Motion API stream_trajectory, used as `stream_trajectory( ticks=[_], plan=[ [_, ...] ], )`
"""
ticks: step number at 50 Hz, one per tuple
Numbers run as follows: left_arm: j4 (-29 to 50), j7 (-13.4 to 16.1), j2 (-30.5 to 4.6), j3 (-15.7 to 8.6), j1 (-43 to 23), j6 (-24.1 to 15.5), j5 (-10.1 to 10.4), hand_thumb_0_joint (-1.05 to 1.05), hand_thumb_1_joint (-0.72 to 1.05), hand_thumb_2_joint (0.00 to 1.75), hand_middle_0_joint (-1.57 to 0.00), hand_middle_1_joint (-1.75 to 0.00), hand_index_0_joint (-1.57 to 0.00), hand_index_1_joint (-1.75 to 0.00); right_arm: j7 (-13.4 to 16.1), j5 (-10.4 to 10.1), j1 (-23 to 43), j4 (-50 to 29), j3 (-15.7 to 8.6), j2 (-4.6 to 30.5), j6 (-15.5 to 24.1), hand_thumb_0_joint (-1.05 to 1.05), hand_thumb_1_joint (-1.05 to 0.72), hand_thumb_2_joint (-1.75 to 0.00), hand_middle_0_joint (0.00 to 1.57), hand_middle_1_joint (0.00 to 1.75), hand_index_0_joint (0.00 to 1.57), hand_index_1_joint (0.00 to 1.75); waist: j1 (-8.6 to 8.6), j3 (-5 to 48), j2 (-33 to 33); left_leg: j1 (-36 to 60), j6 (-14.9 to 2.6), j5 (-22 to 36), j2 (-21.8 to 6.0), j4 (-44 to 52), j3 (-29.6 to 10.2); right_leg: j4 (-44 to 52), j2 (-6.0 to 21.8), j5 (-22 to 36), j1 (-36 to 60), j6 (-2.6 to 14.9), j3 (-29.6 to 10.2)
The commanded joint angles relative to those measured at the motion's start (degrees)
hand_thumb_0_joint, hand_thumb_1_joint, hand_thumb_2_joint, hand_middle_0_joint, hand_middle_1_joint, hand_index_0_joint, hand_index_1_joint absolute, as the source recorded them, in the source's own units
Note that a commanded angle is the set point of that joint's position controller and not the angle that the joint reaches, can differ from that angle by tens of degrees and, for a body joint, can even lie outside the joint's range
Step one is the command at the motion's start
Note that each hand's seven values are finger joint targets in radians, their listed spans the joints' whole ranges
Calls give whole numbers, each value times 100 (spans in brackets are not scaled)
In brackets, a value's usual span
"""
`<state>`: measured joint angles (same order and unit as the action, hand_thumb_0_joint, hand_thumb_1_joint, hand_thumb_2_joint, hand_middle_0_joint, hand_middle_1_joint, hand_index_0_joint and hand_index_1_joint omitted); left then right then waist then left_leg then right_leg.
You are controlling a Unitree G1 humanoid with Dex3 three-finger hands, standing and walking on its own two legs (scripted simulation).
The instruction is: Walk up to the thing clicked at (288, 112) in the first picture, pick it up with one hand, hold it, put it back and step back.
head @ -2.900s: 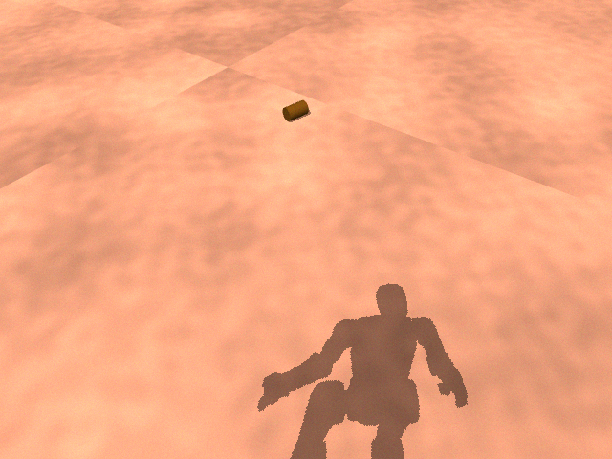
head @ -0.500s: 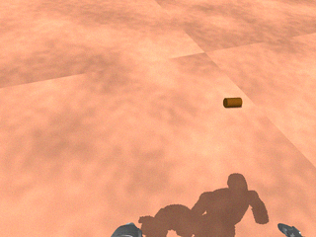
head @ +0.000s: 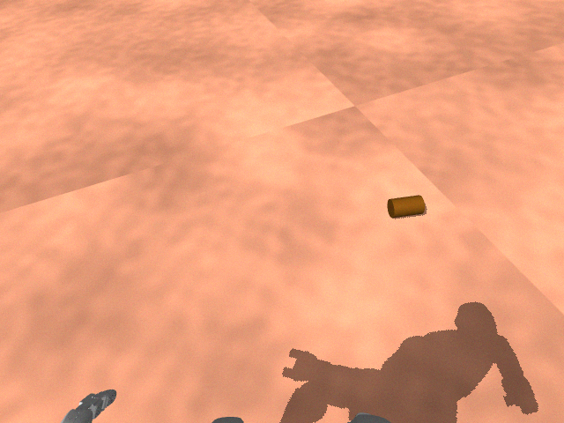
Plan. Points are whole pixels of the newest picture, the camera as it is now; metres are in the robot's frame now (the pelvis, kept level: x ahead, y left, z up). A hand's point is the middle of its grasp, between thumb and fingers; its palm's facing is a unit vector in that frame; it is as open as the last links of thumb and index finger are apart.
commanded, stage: walk up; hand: left
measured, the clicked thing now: (405, 206) +1.06 -0.47 -0.71
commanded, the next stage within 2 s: none
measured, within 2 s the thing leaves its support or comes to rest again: neither
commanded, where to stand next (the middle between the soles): +0.72 -0.72 m, yaw +10 degrees
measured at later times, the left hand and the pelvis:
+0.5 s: hand (234, 393) +0.20 +0.12 -0.16, palm faces -0.01 -0.97 -0.25, open 7.4 cm; pelvis +0.17 -0.13 +0.00, yaw +2 degrees
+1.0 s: hand (330, 319) +0.31 -0.05 -0.12, palm faces +0.10 -0.92 -0.38, open 7.4 cm; pelvis +0.30 -0.34 +0.01, yaw +3 degrees
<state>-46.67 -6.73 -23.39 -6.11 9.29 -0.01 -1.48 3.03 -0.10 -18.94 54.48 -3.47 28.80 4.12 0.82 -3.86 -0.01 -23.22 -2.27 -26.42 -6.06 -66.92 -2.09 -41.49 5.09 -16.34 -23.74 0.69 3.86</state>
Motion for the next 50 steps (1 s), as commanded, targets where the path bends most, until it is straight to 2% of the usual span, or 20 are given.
stream_trajectory(
  ticks=[1, 4, 12, 14, 16, 17, 18, 19, 20, 24, 27, 32, 37, 38, 39, 40, 41, 44, 46, 50],
  plan=[
    [327, 277, -1557, -401, 217, -161, 10, 0, 90, 90, -20, -30, -20, -30, 14, -140, -390, -192, -229, 984, 184, 0, -90, -90, 20, 30, 20, 30, 117, 202, -1249, -1345, -108, 788, 33, -21, -143, 2509, 687, -192, 1157, 334, -1308],
    [422, 270, -1283, -289, 360, -255, -19, 0, 90, 90, -20, -30, -20, -30, -63, -35, -578, -93, -188, 869, 155, 0, -90, -90, 20, 30, 20, 30, 101, 184, -1091, -1162, 28, 1132, 290, 542, 105, 2548, 542, 970, 1225, 634, -852],
    [757, 271, -1099, -233, 708, -139, -140, 0, 90, 90, -20, -30, -20, -30, -32, -56, 98, -522, -80, 641, 155, 0, -90, -90, 20, 30, 20, 30, 338, 124, -708, -509, 39, 1664, 352, 2681, 673, 2221, 703, 2376, 1745, 432, -579],
    [875, 266, -1171, -231, 604, -91, -139, 0, 90, 90, -20, -30, -20, -30, 11, -63, -235, -500, -135, 635, 143, 0, -90, -90, 20, 30, 20, 30, 139, 203, -504, 313, -60, 1594, 436, 2849, 700, 1764, 747, 2533, 1304, 460, -525],
    [1013, 273, -1156, -204, 547, -79, -123, 0, 90, 90, -20, -30, -20, -30, 112, -30, -1067, -376, -246, 785, 178, 0, -90, -90, 20, 30, 20, 30, -358, 500, -88, 1969, -274, 2005, 519, 3550, 625, 310, 345, 2883, 441, 199, -158],
    [1061, 295, -986, -169, 702, -94, -121, 0, 90, 90, -20, -30, -20, -30, 173, 24, -1488, -324, -366, 1058, 181, 0, -90, -90, 20, 30, 20, 30, -597, 712, 542, 2893, -571, 1751, -21, 3788, -200, -895, -15, 1925, -415, -45, 30],
    [1128, 317, -722, -136, 957, -79, -126, 0, 90, 90, -20, -30, -20, -30, 253, 89, -1830, -399, -525, 1485, 174, 0, -90, -90, 20, 30, 20, 30, -647, 1133, 1589, 3854, -1314, 1454, -1711, 4184, -2757, -2502, -601, -1547, -1798, -360, -39],
    [1017, 313, -1203, -245, 924, 41, -187, 0, 90, 90, -20, -30, -20, -30, 318, -20, -1534, -604, -577, 1620, 156, 0, -90, -90, 20, 30, 20, 30, -564, 1048, 436, 3199, -1684, 210, -2378, 4792, -4011, -3179, -539, -1680, -2018, -385, -900],
    [988, 319, -1704, -334, 988, 114, -177, 0, 90, 90, -20, -30, -20, -30, 362, -188, -993, -723, -628, 1776, 167, 0, -90, -90, 20, 30, 20, 30, -452, 853, 425, 2891, -1984, -233, -2825, 5048, -4381, -3899, -219, -1504, -2162, -317, -1281],
    [708, 177, -1421, -384, 836, 186, -121, 0, 90, 90, -20, -30, -20, -30, 254, -27, -152, -811, -350, 1187, 287, 0, -90, -90, 20, 30, 20, 30, -58, -60, -110, 533, -1081, 562, -1262, 4930, -1295, -3023, -31, -535, -1058, -173, -1276],
    [631, 17, -1189, -352, 1000, 271, -105, 0, 90, 90, -20, -30, -20, -30, 139, 71, 181, -737, -420, 1403, 377, 0, -90, -90, 20, 30, 20, 30, 134, -273, 654, 15, -914, 2, -917, 5006, -549, -2130, 169, -136, -833, -161, -990],
    [717, -118, -1130, -374, 309, 292, -66, 0, 90, 90, -20, -30, -20, -30, 57, 168, 110, -656, -562, 1811, 401, 0, -90, -90, 20, 30, 20, 30, -81, -39, 1256, 53, -813, -371, -897, 4937, -217, -487, 343, -53, -389, -118, -650],
    [82, -16, -1420, -574, 1409, 215, -98, 0, 90, 90, -20, -30, -20, -30, 83, 222, 519, -605, -472, 1448, 179, 0, -90, -90, 20, 30, 20, 30, 560, 571, 228, -748, -458, -534, -517, 2922, 491, 482, -233, -201, 1717, -68, 118],
    [-68, 50, -1687, -677, 1870, 158, -169, 0, 90, 90, -20, -30, -20, -30, 102, 235, 289, -550, -329, 984, 109, 0, -90, -90, 20, 30, 20, 30, 833, 749, -1005, -1334, -305, -717, -96, 1369, 953, 921, -216, -676, 2353, 34, -159],
    [12, 131, -2091, -741, 2093, 106, -253, 0, 90, 90, -20, -30, -20, -30, 110, 169, 247, -664, -120, 450, 80, 0, -90, -90, 20, 30, 20, 30, 1021, 376, -2299, -2565, -106, -1081, 577, -245, 819, 1962, 745, -1960, 2236, 313, -2157],
    [288, 186, -2363, -689, 1487, 65, -170, 0, 90, 90, -20, -30, -20, -30, 193, 66, 368, -768, -246, 792, 65, 0, -90, -90, 20, 30, 20, 30, 784, 177, -2376, -2777, -3, -864, 581, -738, 213, 3075, 1401, -2302, 1772, 781, -3744],
    [468, 231, -2513, -708, 881, 53, -82, 0, 90, 90, -20, -30, -20, -30, 239, 83, 336, -648, -329, 1090, 64, 0, -90, -90, 20, 30, 20, 30, 552, -39, -2079, -2498, -20, -545, 211, -795, 3, 3378, 1623, -3057, 1217, 997, -4118],
    [475, 295, -1890, -491, 494, -3, -79, 0, 90, 90, -20, -30, -20, -30, 147, -81, -155, -125, -311, 1166, 134, 0, -90, -90, 20, 30, 20, 30, 151, -141, -1568, -1778, -47, 231, 23, -123, -15, 2414, 942, -1669, 835, 939, -2229],
    [506, 301, -1603, -421, 474, -48, -86, 0, 90, 90, -20, -30, -20, -30, 73, -38, -435, 0, -227, 1006, 203, 0, -90, -90, 20, 30, 20, 30, 128, -32, -1447, -1408, 3, 203, 104, 732, 346, 2123, 755, -581, 976, 1250, -1717],
    [682, 298, -1384, -273, 626, -65, -133, 0, 90, 90, -20, -30, -20, -30, 9, 24, -204, -200, -213, 866, 233, 0, -90, -90, 20, 30, 20, 30, 242, -84, -1012, -912, -16, 336, 277, 1855, 573, 2138, 855, 475, 947, 1433, -1552]
  ],
)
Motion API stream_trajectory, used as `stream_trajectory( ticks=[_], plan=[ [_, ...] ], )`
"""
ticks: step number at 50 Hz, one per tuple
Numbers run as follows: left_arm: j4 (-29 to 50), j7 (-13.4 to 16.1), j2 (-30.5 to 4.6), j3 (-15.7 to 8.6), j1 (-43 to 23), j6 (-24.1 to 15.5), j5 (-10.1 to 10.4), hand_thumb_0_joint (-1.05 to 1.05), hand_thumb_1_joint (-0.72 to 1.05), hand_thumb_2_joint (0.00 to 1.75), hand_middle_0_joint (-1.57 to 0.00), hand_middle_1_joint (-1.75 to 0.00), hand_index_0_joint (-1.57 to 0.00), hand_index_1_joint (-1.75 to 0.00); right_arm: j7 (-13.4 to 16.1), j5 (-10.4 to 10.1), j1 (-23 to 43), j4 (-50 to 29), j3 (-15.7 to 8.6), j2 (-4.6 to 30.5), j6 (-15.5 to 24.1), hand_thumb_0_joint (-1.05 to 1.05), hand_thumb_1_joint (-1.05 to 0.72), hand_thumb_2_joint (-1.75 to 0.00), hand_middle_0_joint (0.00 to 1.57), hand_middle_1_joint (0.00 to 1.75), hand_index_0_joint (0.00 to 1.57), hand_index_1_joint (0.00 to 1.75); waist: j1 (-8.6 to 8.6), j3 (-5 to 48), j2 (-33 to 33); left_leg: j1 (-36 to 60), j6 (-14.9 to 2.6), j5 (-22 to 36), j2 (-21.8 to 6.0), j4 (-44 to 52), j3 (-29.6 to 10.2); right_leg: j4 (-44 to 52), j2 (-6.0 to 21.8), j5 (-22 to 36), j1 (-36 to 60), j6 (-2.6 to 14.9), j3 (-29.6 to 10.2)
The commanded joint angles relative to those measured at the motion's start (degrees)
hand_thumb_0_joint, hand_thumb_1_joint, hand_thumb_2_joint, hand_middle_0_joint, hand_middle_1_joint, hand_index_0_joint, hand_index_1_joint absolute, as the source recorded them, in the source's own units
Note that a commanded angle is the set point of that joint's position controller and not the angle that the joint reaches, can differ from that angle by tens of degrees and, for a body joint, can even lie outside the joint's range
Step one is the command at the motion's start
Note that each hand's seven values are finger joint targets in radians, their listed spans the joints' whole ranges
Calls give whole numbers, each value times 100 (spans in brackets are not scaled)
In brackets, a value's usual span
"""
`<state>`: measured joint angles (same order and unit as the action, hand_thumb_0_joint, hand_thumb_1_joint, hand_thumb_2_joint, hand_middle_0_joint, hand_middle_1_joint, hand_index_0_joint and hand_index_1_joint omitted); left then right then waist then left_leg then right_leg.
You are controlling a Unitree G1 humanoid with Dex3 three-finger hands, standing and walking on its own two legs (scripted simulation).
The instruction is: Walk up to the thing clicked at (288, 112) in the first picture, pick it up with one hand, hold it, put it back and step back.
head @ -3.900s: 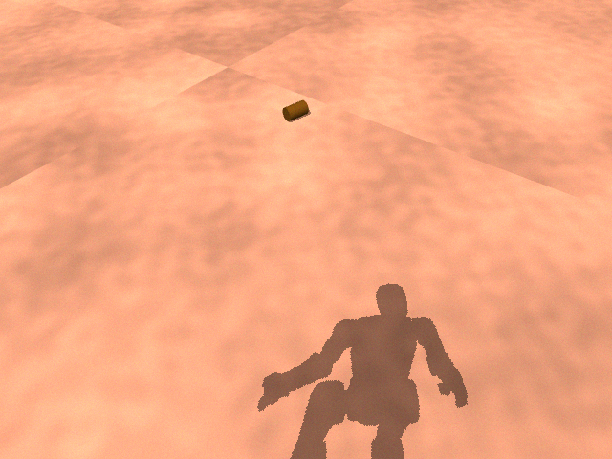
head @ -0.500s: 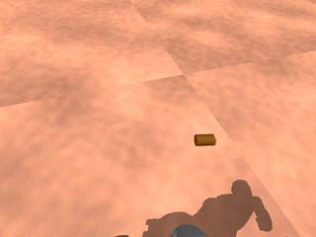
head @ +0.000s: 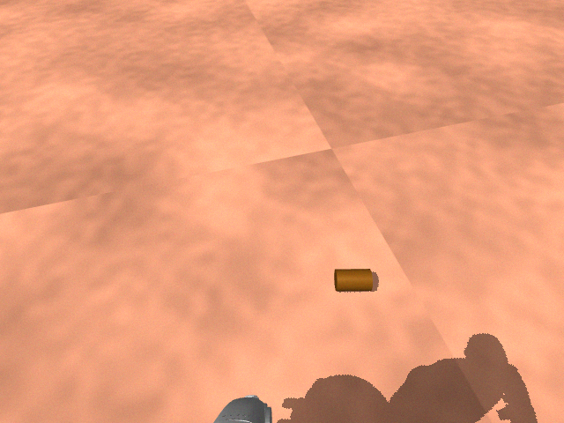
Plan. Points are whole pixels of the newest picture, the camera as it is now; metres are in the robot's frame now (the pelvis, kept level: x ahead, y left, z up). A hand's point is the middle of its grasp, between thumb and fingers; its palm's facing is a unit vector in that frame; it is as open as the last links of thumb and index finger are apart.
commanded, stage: walk up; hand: left
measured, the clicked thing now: (352, 279) +0.75 -0.18 -0.72
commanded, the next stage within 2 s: none
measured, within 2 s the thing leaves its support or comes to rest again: neither
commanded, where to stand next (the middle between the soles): +0.40 -0.41 m, yaw +7 degrees
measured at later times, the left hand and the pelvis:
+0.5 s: hand (230, 400) +0.19 +0.13 -0.15, palm faces -0.02 -0.94 -0.35, open 7.4 cm; pelvis +0.11 -0.17 -0.02, yaw +1 degrees
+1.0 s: hand (347, 381) +0.23 -0.07 -0.18, palm faces +0.04 -0.96 -0.28, open 7.4 cm; pelvis +0.23 -0.32 -0.02, yaw +4 degrees
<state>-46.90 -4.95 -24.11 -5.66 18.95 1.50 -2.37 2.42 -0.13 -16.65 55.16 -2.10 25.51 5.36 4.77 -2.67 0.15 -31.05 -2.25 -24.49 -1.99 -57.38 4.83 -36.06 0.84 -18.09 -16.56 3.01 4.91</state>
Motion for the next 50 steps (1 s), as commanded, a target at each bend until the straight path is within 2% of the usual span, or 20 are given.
stream_trajectory(
  ticks=[1, 5, 7, 9, 13, 21, 26, 27, 28, 29, 30, 32, 34, 40, 45, 46, 47, 48, 49, 50],
  plan=[
    [763, 118, -1310, -296, -342, -206, -53, 0, 90, 90, -20, -30, -20, -30, 73, 16, -471, -315, -331, 1145, 129, 0, -90, -90, 20, 30, 20, 30, -162, -54, -990, 143, -47, 344, -80, 1235, -103, 1457, 1306, 997, 276, 1166, -1581],
    [1092, 69, -1040, -148, -717, -113, 30, 0, 90, 90, -20, -30, -20, -30, 205, 47, -1706, -67, -514, 1279, 191, 0, -90, -90, 20, 30, 20, 30, -890, 604, 32, 3085, -44, 2070, -50, 2800, -288, -240, 752, 1024, -1016, 634, -718],
    [1033, 74, -705, -76, -68, -24, -3, 0, 90, 90, -20, -30, -20, -30, 349, 199, -1701, -333, -715, 1993, 183, 0, -90, -90, 20, 30, 20, 30, -775, 796, 1145, 3784, -680, -42, -2083, 3826, -3918, -2459, -123, -1059, -2623, -13, -611],
    [768, 69, -1554, -313, 361, 189, -67, 0, 90, 90, -20, -30, -20, -30, 394, -21, -868, -658, -741, 2104, 141, 0, -90, -90, 20, 30, 20, 30, -526, 374, 319, 2858, -1223, -1470, -2623, 4343, -4351, -3294, 301, -938, -2557, -141, -1174],
    [610, 38, -1447, -420, 67, 174, -100, 0, 90, 90, -20, -30, -20, -30, 318, 64, -541, -653, -580, 1598, 180, 0, -90, -90, 20, 30, 20, 30, -392, -246, 232, 1513, -940, -217, -1741, 4006, -2369, -2931, 528, -410, -1976, -323, -1284],
    [708, -208, -1210, -442, -386, 231, -15, 0, 90, 90, -20, -30, -20, -30, 191, 203, -250, -697, -759, 2148, 187, 0, -90, -90, 20, 30, 20, 30, -476, -152, 1228, 892, -882, -806, -1401, 3749, -1230, -1400, 729, -314, -1329, -400, -769],
    [77, -123, -1440, -650, 926, 164, -53, 0, 90, 90, -20, -30, -20, -30, 244, 280, 311, -672, -638, 1763, -35, 0, -90, -90, 20, 30, 20, 30, 357, 436, -68, -508, -436, -1466, -815, 1486, -269, -270, 119, -368, 1123, -291, -35],
    [-77, -53, -1775, -739, 1443, 126, -147, 0, 90, 90, -20, -30, -20, -30, 256, 279, 204, -673, -485, 1235, -100, 0, -90, -90, 20, 30, 20, 30, 692, 316, -1703, -1254, -208, -1566, -217, -315, 388, 591, 354, -1318, 1357, -178, -652],
    [164, 22, -2048, -716, 1246, 46, -176, 0, 90, 90, -20, -30, -20, -30, 280, 155, 209, -782, -324, 849, -136, 0, -90, -90, 20, 30, 20, 30, 684, -64, -2496, -2201, -1, -1348, 385, -1760, -216, 1866, 1325, -2856, 725, 149, -3097],
    [519, 71, -2386, -707, 244, 6, -120, 0, 90, 90, -20, -30, -20, -30, 365, 73, 77, -791, -492, 1236, -126, 0, -90, -90, 20, 30, 20, 30, 205, -267, -2241, -2020, 4, -937, 165, -1981, -775, 2873, 1887, -3535, 315, 591, -4298],
    [659, 105, -2393, -716, -181, -10, -10, 0, 90, 90, -20, -30, -20, -30, 364, 64, 49, -642, -552, 1548, -119, 0, -90, -90, 20, 30, 20, 30, -8, -450, -1829, -1736, -37, -596, -124, -1882, -848, 2993, 1973, -3809, -57, 670, -4368],
    [583, 164, -1930, -557, -288, -80, -18, 0, 90, 90, -20, -30, -20, -30, 284, -39, -102, -270, -520, 1605, -73, 0, -90, -90, 20, 30, 20, 30, -203, -533, -1291, -1346, -41, -22, -276, -1539, -898, 2134, 1472, -2342, -219, 500, -3014],
    [543, 177, -1651, -473, -357, -147, -21, 0, 90, 90, -20, -30, -20, -30, 212, -38, -592, -65, -453, 1459, -12, 0, -90, -90, 20, 30, 20, 30, -292, -465, -1330, -867, -16, 141, -252, -904, -584, 1707, 1233, -1430, -160, 781, -2261],
    [681, 198, -1324, -296, 149, -222, -62, 0, 90, 90, -20, -30, -20, -30, 89, 15, -205, -355, -326, 1148, 54, 0, -90, -90, 20, 30, 20, 30, 10, -246, -1014, -419, -11, 284, -71, 821, -201, 1556, 1357, 950, 602, 886, -1870],
    [1086, 184, -1087, -161, -322, -120, 25, 0, 90, 90, -20, -30, -20, -30, 237, 23, -1484, -112, -431, 1072, 119, 0, -90, -90, 20, 30, 20, 30, -756, 563, -123, 2695, -104, 2235, 204, 2801, 84, -474, 707, 2552, -419, 337, -682],
    [1135, 190, -837, -66, -142, -132, 46, 0, 90, 90, -20, -30, -20, -30, 317, 86, -1796, -97, -540, 1335, 117, 0, -90, -90, 20, 30, 20, 30, -949, 799, 488, 3565, -355, 2157, -274, 3015, -714, -1505, 447, 1860, -1123, 53, -495],
    [1146, 171, -526, -16, 211, -110, 26, 0, 90, 90, -20, -30, -20, -30, 386, 171, -1851, -245, -657, 1726, 110, 0, -90, -90, 20, 30, 20, 30, -870, 1026, 1294, 4435, -914, 1852, -1721, 3216, -3053, -2359, -80, -932, -2451, -256, -521],
    [1043, 208, -1014, -128, 271, 58, -60, 0, 90, 90, -20, -30, -20, -30, 492, 114, -1541, -469, -730, 1918, 60, 0, -90, -90, 20, 30, 20, 30, -709, 852, 388, 3695, -1386, 1057, -2607, 3645, -4197, -3155, -7, -1297, -2598, -413, -1040],
    [941, 231, -1524, -259, 424, 179, -84, 0, 90, 90, -20, -30, -20, -30, 519, -55, -1090, -609, -794, 2119, 40, 0, -90, -90, 20, 30, 20, 30, -665, 666, 224, 3244, -1910, 663, -3086, 3809, -4560, -3911, 210, -1414, -2593, -455, -1304],
    [883, 237, -1591, -262, 313, 219, -121, 0, 90, 90, -20, -30, -20, -30, 515, -39, -764, -659, -762, 1888, 32, 0, -90, -90, 20, 30, 20, 30, -569, 360, -221, 2753, -1774, 594, -2835, 3845, -4080, -4069, 290, -1179, -2566, -413, -1419]
  ],
)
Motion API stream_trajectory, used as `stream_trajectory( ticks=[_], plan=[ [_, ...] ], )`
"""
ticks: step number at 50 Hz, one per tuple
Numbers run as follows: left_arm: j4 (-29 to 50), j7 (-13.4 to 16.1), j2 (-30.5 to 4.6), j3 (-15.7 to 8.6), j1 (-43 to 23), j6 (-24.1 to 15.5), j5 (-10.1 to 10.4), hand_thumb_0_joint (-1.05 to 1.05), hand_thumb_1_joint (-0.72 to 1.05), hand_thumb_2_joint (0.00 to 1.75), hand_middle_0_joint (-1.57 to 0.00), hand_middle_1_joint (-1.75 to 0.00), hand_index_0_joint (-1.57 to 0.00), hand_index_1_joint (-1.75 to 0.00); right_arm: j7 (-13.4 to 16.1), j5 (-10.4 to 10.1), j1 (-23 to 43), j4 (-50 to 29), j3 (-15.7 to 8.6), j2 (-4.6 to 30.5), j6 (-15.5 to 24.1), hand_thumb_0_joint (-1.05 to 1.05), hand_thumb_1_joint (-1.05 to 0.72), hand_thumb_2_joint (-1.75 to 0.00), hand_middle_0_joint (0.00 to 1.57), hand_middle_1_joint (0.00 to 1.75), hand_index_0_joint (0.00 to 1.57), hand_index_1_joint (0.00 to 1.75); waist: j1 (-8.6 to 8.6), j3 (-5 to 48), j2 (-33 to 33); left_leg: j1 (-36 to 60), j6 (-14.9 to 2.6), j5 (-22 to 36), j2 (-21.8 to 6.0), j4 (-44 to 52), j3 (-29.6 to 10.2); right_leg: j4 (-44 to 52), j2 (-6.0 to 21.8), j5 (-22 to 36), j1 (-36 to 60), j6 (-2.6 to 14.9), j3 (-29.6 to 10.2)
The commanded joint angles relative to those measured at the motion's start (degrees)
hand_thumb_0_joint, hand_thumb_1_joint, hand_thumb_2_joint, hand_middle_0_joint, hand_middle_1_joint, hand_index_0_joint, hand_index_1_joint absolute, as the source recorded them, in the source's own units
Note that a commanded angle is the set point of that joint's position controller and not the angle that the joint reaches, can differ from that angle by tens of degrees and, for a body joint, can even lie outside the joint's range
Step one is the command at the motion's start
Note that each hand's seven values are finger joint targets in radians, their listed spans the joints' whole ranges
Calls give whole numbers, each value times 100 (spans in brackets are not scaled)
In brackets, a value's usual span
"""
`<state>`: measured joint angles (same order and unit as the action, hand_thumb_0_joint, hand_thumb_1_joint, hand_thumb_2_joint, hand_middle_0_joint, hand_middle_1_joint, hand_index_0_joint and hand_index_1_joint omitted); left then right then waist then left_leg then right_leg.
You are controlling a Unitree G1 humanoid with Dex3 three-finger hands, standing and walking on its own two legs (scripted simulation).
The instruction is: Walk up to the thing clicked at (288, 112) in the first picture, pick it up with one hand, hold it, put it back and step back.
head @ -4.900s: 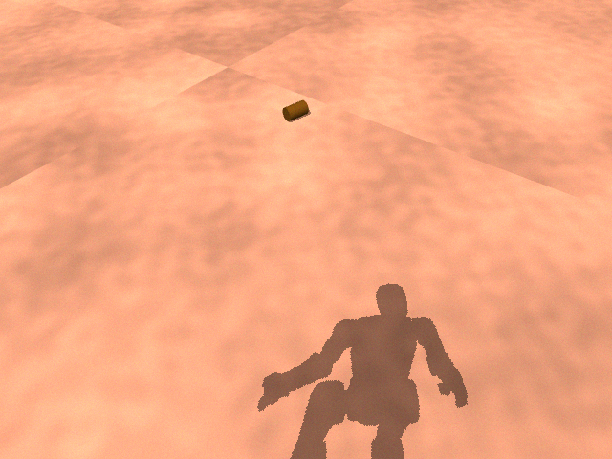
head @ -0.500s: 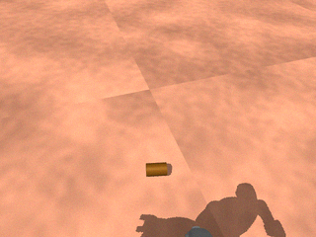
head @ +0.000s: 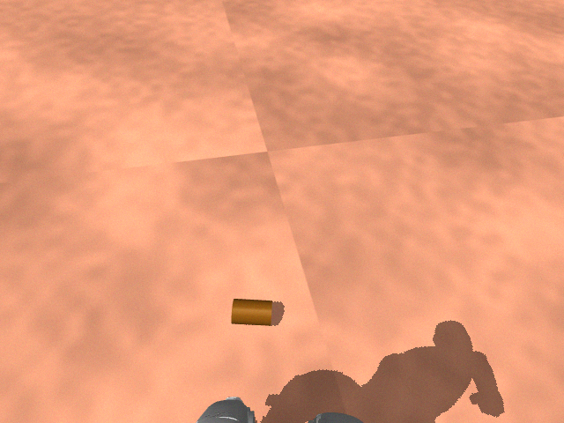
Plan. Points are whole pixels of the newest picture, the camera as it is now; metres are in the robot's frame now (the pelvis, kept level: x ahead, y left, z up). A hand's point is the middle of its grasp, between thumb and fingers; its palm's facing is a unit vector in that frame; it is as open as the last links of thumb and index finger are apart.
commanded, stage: walk up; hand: left
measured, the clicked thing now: (252, 312) +0.53 +0.11 -0.70
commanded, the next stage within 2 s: none
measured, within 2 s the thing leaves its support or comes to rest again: neither
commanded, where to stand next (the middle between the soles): +0.17 -0.10 m, yaw +3 degrees
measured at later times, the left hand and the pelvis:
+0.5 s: hand out of the picture +0.11 +0.12 -0.13, palm faces -0.01 -0.90 -0.43, open 7.4 cm; pelvis +0.05 -0.15 +0.00, yaw +0 degrees
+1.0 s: hand out of the picture +0.11 +0.20 -0.15, palm faces +0.07 -0.90 -0.43, open 7.4 cm; pelvis +0.06 -0.10 +0.00, yaw +4 degrees
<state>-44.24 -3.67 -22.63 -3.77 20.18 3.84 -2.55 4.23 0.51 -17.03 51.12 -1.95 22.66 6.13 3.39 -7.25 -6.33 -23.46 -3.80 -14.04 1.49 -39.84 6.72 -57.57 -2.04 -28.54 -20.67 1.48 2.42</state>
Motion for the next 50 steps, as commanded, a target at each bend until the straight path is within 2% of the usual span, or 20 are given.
stream_trajectory(
  ticks=[1, 2, 4, 11, 14, 15, 16, 17, 18, 21, 28, 32, 35, 37, 38, 39, 40, 43, 48, 50],
  plan=[
    [612, 107, -1709, -496, 3, -41, -123, 0, 90, 90, -20, -30, -20, -30, 334, -57, -638, -318, -716, 1962, -22, 0, -90, -90, 20, 30, 20, 30, -427, 698, 393, 1706, -1382, 68, -2763, 1948, -3597, -1783, 609, 56, -1984, -218, -1292],
    [560, 96, -1595, -526, -151, -43, -95, 0, 90, 90, -20, -30, -20, -30, 324, 1, -632, -308, -645, 1802, -1, 0, -90, -90, 20, 30, 20, 30, -383, 442, 322, 1077, -1096, 513, -2332, 1837, -2788, -1582, 634, 225, -1666, -203, -1382],
    [494, 20, -1424, -553, -30, 1, -46, 0, 90, 90, -20, -30, -20, -30, 248, 25, -565, -247, -625, 1846, 43, 0, -90, -90, 20, 30, 20, 30, -258, 158, 769, 214, -973, 580, -2025, 1760, -1974, -1434, 650, 552, -1232, -194, -1150],
    [-49, -33, -1120, -448, 87, -150, 207, 0, 90, 90, -20, -30, -20, -30, -125, 193, 509, -442, -573, 2067, -83, 0, -90, -90, 20, 30, 20, 30, -120, 516, 2339, -799, -614, -2035, -1218, 1512, -911, 1087, 578, 884, 392, -236, -97],
    [-538, 223, -1360, -563, 598, -326, 162, 0, 90, 90, -20, -30, -20, -30, -212, 210, 340, -417, -379, 1419, -383, 0, -90, -90, 20, 30, 20, 30, 197, 812, 691, -1389, -335, -2377, -663, -796, -348, 2181, 147, 707, 1453, -364, 141],
    [-532, 312, -1652, -601, 716, -381, 76, 0, 90, 90, -20, -30, -20, -30, -212, 167, 236, -434, -246, 966, -443, 0, -90, -90, 20, 30, 20, 30, 349, 643, -573, -1670, -131, -2255, -337, -2098, -48, 3002, 737, -268, 1115, -163, -971],
    [-257, 375, -1956, -558, 180, -485, -11, 0, 90, 90, -20, -30, -20, -30, -205, 80, 102, -494, -147, 721, -473, 0, -90, -90, 20, 30, 20, 30, 82, 327, -1031, -1842, 104, -1867, -172, -2763, -883, 3989, 1879, -893, 194, 253, -3234],
    [-93, 406, -2343, -543, -665, -482, 37, 0, 90, 90, -20, -30, -20, -30, -150, 56, 231, -435, -339, 1251, -467, 0, -90, -90, 20, 30, 20, 30, -138, 148, -744, -1598, 212, -1655, -362, -2708, -1318, 4481, 2391, -1078, -286, 942, -4128],
    [-18, 412, -2356, -564, -1094, -499, 102, 0, 90, 90, -20, -30, -20, -30, -135, 53, 264, -321, -413, 1556, -444, 0, -90, -90, 20, 30, 20, 30, -276, -22, -624, -1555, 224, -1544, -652, -2579, -1273, 4346, 2405, -1214, -410, 1083, -3930],
    [-260, 458, -1951, -444, -941, -667, 135, 0, 90, 90, -20, -30, -20, -30, -224, -36, -188, 121, -396, 1472, -485, 0, -90, -90, 20, 30, 20, 30, -372, 222, -513, -1101, 171, -1164, -677, -2194, -1036, 3233, 1842, 646, 23, 861, -2325],
    [-423, 757, -2050, -449, -74, -810, 200, 0, 90, 90, -20, -30, -20, -30, -459, 205, 559, -460, -524, 1436, -719, 0, -90, -90, 20, 30, 20, 30, -60, 694, -416, -1433, 235, -1387, -643, -2089, -1096, 2492, 2329, 4325, 1191, 1324, -2343],
    [-291, 864, -2006, -394, -14, -822, 197, 0, 90, 90, -20, -30, -20, -30, -524, 166, 817, -645, -587, 1291, -735, 0, -90, -90, 20, 30, 20, 30, -58, 998, -322, -1169, 257, -1430, -521, -1703, -914, 2142, 2257, 5021, 1316, 1306, -1975],
    [-165, 843, -1980, -319, -431, -776, 210, 0, 90, 90, -20, -30, -20, -30, -540, 70, 560, -537, -588, 1081, -664, 0, -90, -90, 20, 30, 20, 30, -309, 1229, -471, -20, 206, -901, -290, -468, -527, 1664, 1851, 4720, 768, 1012, -1244],
    [-118, 793, -1589, -157, -658, -701, 265, 0, 90, 90, -20, -30, -20, -30, -484, 92, -138, -194, -675, 1244, -577, 0, -90, -90, 20, 30, 20, 30, -727, 1490, 390, 1591, -7, 186, -202, 723, -744, 286, 1242, 3345, -312, 449, -503],
    [-50, 776, -1105, -14, -517, -696, 272, 0, 90, 90, -20, -30, -20, -30, -442, 169, -223, -236, -798, 1780, -552, 0, -90, -90, 20, 30, 20, 30, -835, 1533, 1919, 2299, -472, 906, -1319, 898, -2602, -876, 713, 1341, -1728, 2, -82],
    [-64, 824, -1130, -8, -599, -649, 271, 0, 90, 90, -20, -30, -20, -30, -433, 66, 50, -400, -760, 1917, -555, 0, -90, -90, 20, 30, 20, 30, -691, 1482, 1819, 1993, -1110, 1304, -2183, 1189, -3562, -731, 398, -769, -1948, -38, -42],
    [-224, 863, -1468, -53, -821, -668, 219, 0, 90, 90, -20, -30, -20, -30, -459, -12, 276, -360, -778, 2067, -582, 0, -90, -90, 20, 30, 20, 30, -744, 1368, 1778, 1365, -1559, 735, -2454, 1273, -3993, -606, 591, -1053, -1481, -17, -399],
    [-580, 700, -1477, -117, -640, -673, 284, 0, 90, 90, -20, -30, -20, -30, -375, 25, 1010, -512, -521, 1448, -580, 0, -90, -90, 20, 30, 20, 30, -359, 661, 1195, 528, -864, 1134, -1413, 889, -2161, -200, 638, -200, -983, -33, -339],
    [-860, 614, -1169, -76, -394, -678, 268, 0, 90, 90, -20, -30, -20, -30, -367, -40, 1264, -379, -389, 1512, -522, 0, -90, -90, 20, 30, 20, 30, -154, 866, 1623, 387, -676, 1439, -1344, 518, -1921, 1764, 361, 712, 306, -12, 41],
    [-944, 613, -1314, -145, -467, -708, 187, 0, 90, 90, -20, -30, -20, -30, -375, -103, 1284, -339, -277, 1282, -530, 0, -90, -90, 20, 30, 20, 30, -62, 934, 1241, 15, -348, 1240, -1211, 183, -1752, 2546, 385, 1561, 977, 75, -246]
  ],
)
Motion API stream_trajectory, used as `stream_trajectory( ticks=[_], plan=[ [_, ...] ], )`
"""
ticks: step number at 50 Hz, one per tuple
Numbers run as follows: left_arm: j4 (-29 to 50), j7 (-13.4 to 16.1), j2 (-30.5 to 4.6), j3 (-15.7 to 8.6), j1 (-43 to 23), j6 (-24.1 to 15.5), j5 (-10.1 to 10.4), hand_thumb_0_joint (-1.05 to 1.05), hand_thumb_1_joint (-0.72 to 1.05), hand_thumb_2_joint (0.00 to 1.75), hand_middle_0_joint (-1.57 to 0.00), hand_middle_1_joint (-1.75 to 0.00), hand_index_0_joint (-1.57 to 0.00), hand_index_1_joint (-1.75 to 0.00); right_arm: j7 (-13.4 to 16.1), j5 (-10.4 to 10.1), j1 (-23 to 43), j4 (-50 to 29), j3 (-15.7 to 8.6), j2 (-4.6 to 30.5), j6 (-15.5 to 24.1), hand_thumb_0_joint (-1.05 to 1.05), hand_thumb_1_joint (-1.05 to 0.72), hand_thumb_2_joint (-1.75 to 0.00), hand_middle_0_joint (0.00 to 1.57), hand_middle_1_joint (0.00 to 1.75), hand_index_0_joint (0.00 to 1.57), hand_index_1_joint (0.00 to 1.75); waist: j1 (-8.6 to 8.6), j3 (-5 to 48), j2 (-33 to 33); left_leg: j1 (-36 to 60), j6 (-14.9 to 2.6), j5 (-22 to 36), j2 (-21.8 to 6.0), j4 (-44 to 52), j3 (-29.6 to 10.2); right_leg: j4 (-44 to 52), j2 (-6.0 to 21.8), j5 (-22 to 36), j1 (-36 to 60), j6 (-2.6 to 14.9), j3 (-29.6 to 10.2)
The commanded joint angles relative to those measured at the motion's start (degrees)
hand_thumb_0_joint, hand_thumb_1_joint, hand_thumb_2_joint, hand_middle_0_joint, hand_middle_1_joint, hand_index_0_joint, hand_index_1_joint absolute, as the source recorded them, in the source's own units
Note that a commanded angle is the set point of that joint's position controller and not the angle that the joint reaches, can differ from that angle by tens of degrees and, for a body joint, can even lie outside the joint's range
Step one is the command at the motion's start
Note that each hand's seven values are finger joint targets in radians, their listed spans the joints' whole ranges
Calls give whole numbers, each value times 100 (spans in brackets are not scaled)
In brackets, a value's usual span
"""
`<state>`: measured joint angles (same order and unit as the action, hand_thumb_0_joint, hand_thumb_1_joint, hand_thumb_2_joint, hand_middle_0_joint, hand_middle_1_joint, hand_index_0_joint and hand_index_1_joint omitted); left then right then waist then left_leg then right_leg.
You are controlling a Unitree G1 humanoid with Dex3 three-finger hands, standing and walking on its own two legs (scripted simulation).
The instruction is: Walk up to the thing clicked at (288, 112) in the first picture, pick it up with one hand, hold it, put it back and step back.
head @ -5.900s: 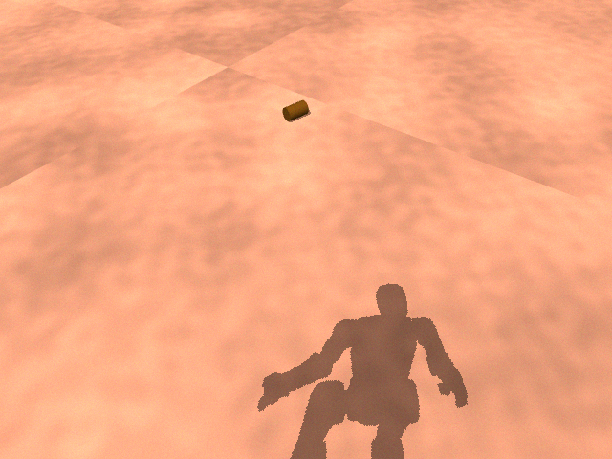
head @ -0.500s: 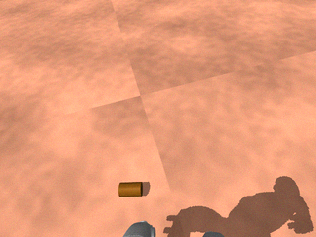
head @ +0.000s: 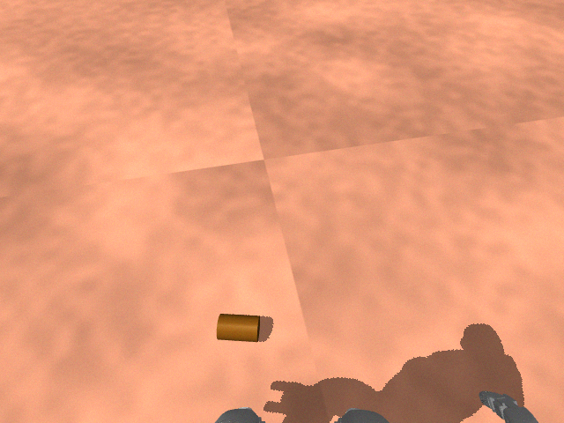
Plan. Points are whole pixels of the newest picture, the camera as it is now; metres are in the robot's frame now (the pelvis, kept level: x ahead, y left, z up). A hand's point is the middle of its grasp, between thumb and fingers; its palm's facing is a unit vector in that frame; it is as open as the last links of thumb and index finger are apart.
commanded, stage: walk up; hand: left
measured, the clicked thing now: (238, 327) +0.48 +0.18 -0.70
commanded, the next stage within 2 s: stand in 1.06 s
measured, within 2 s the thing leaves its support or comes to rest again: neither
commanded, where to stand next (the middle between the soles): +0.11 -0.01 m, yaw -1 degrees
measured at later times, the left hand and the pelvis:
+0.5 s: hand out of the picture +0.09 +0.25 -0.12, palm faces -0.02 -0.95 -0.33, open 7.4 cm; pelvis +0.01 +0.00 +0.04, yaw +0 degrees
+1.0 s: hand out of the picture +0.09 +0.24 -0.12, palm faces -0.02 -0.95 -0.32, open 7.4 cm; pelvis +0.01 -0.01 +0.04, yaw -1 degrees
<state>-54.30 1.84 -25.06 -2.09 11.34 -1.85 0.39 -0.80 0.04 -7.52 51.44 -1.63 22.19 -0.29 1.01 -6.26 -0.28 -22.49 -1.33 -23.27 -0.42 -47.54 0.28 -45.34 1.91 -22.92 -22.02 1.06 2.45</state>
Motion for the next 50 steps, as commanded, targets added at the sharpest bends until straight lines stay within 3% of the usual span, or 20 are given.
stream_trajectory(
  ticks=[1, 2, 3, 4, 5, 6, 7, 8, 9, 12, 13, 16, 22, 26, 32, 38, 47, 50],
  plan=[
    [95, 66, -1270, -342, 250, -151, -170, 0, 90, 90, -20, -30, -20, -30, 131, -94, 278, -346, -226, 1094, 131, 0, -90, -90, 20, 30, 20, 30, 131, 852, 44, -393, -344, 1768, -805, 702, -982, 1527, 484, 1340, 1294, 301, -1089],
    [193, 41, -1469, -338, -102, -173, -189, 0, 90, 90, -20, -30, -20, -30, 127, -95, 136, -254, -189, 984, 119, 0, -90, -90, 20, 30, 20, 30, -62, 714, -385, -377, -109, 865, -345, 523, -663, 2041, 1179, 718, 908, 640, -2140],
    [256, -9, -1557, -306, -571, -138, -142, 0, 90, 90, -20, -30, -20, -30, 178, -84, 28, -26, -250, 1109, 120, 0, -90, -90, 20, 30, 20, 30, -209, 809, -650, 560, -79, -74, -230, 530, -316, 2058, 1588, 474, 105, 1019, -2242],
    [295, -46, -1348, -234, -896, -105, -117, 0, 90, 90, -20, -30, -20, -30, 181, -49, -201, 198, -285, 1185, 133, 0, -90, -90, 20, 30, 20, 30, -405, 660, -572, 1149, -93, -89, -278, 911, -405, 1940, 1373, 374, -408, 804, -1903],
    [274, -65, -1086, -135, -857, -61, -78, 0, 90, 90, -20, -30, -20, -30, 168, -15, -92, 227, -294, 1288, 176, 0, -90, -90, 20, 30, 20, 30, -374, 546, -158, 1150, -185, 15, -456, 1737, -887, 1702, 896, 397, -486, 425, -1267],
    [175, -90, -944, -93, -750, -29, -58, 0, 90, 90, -20, -30, -20, -30, 139, -9, 278, 201, -293, 1431, 221, 0, -90, -90, 20, 30, 20, 30, -180, 420, 227, 692, -347, -141, -774, 2128, -1409, 1381, 350, 345, -118, 133, -671],
    [46, -101, -962, -105, -527, -20, -68, 0, 90, 90, -20, -30, -20, -30, 112, 11, 428, 203, -274, 1472, 238, 0, -90, -90, 20, 30, 20, 30, -12, 501, 306, 425, -542, -298, -1138, 2378, -1827, 1053, 162, 219, 225, 68, -452],
    [-88, -102, -989, -124, -352, -14, -67, 0, 90, 90, -20, -30, -20, -30, 103, 18, 534, 220, -249, 1499, 244, 0, -90, -90, 20, 30, 20, 30, 102, 461, 192, 195, -636, -460, -1291, 2504, -1873, 1108, 127, 127, 513, 68, -455],
    [-146, -123, -976, -117, -345, -32, -75, 0, 90, 90, -20, -30, -20, -30, 100, 33, 601, 251, -212, 1429, 259, 0, -90, -90, 20, 30, 20, 30, 115, 517, 81, 169, -583, -211, -1221, 2495, -1674, 1330, 148, 206, 726, 91, -490],
    [-241, -161, -935, -103, -580, -84, -39, 0, 90, 90, -20, -30, -20, -30, 92, 6, 551, 445, -109, 1212, 296, 0, -90, -90, 20, 30, 20, 30, 32, 660, 150, 247, -194, 726, -765, 2424, -1065, 1806, 376, 999, 1222, 180, -769],
    [-269, -164, -910, -72, -625, -82, -19, 0, 90, 90, -20, -30, -20, -30, 90, 5, 632, 500, -99, 1203, 294, 0, -90, -90, 20, 30, 20, 30, 18, 661, 272, 415, -149, 812, -701, 2432, -970, 1879, 404, 1125, 1120, 165, -752],
    [-412, -161, -866, -23, -750, -69, 2, 0, 90, 90, -20, -30, -20, -30, 90, 1, 695, 651, -90, 1182, 281, 0, -90, -90, 20, 30, 20, 30, -7, 717, 384, 693, -108, 1011, -704, 2593, -905, 2098, 426, 1285, 1178, 104, -685],
    [-597, -161, -851, 4, -923, -69, 7, 0, 90, 90, -20, -30, -20, -30, 105, -43, 682, 898, -64, 1072, 275, 0, -90, -90, 20, 30, 20, 30, -51, 1116, 108, 1384, -44, 2145, -641, 2604, -600, 2458, 596, 2072, 1453, 49, -683],
    [-717, -171, -785, 14, -1047, -27, -6, 0, 90, 90, -20, -30, -20, -30, 104, -31, 772, 1006, -76, 1081, 256, 0, -90, -90, 20, 30, 20, 30, -71, 990, 35, 1430, -26, 2052, -675, 2837, -577, 2671, 597, 1961, 1458, -10, -641],
    [-836, -188, -747, -16, -1152, -17, -57, 0, 90, 90, -20, -30, -20, -30, 90, 2, 801, 1131, -84, 1049, 230, 0, -90, -90, 20, 30, 20, 30, -115, 714, -94, 1354, 9, 1416, -643, 3089, -560, 3021, 599, 1303, 1320, -21, -719],
    [-867, -193, -723, -40, -1159, -33, -69, 0, 90, 90, -20, -30, -20, -30, 91, 11, 804, 1175, -79, 1034, 240, 0, -90, -90, 20, 30, 20, 30, -107, 857, -113, 1487, 48, 1594, -647, 3147, -503, 3107, 628, 1629, 1480, -43, -720],
    [-873, -201, -691, -77, -1088, 5, -89, 0, 90, 90, -20, -30, -20, -30, 89, 49, 723, 1212, -74, 998, 249, 0, -90, -90, 20, 30, 20, 30, -84, 752, 25, 1353, 53, 1101, -654, 3344, -544, 3126, 573, 1283, 1449, -46, -718],
    [-889, -201, -680, -71, -1012, 1, -87, 0, 90, 90, -20, -30, -20, -30, 95, 38, 717, 1198, -71, 998, 257, 0, -90, -90, 20, 30, 20, 30, -55, 841, 6, 1455, 39, 1441, -675, 3291, -531, 3097, 574, 1562, 1514, -58, -702]
  ],
)
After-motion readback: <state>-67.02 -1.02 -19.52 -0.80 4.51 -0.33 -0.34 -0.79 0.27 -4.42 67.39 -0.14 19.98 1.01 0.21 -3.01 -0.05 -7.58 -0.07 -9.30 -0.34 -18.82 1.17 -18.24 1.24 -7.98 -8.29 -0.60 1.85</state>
